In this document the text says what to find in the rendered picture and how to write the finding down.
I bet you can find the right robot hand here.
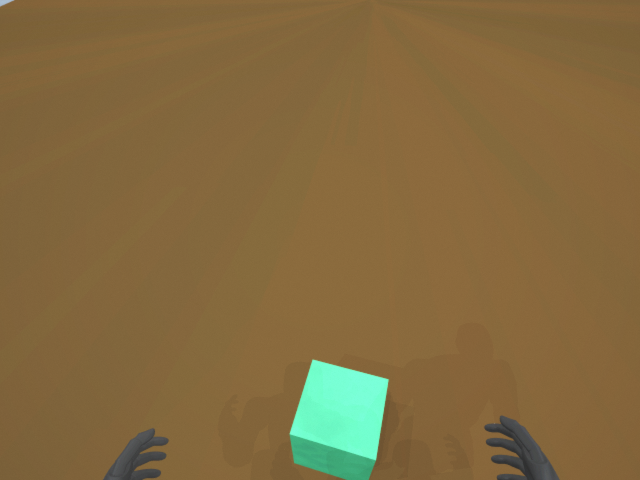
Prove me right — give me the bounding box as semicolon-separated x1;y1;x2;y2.
484;415;560;480

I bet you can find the carton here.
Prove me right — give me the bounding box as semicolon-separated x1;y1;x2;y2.
290;360;389;480

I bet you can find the left robot hand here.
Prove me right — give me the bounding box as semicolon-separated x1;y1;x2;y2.
103;428;169;480

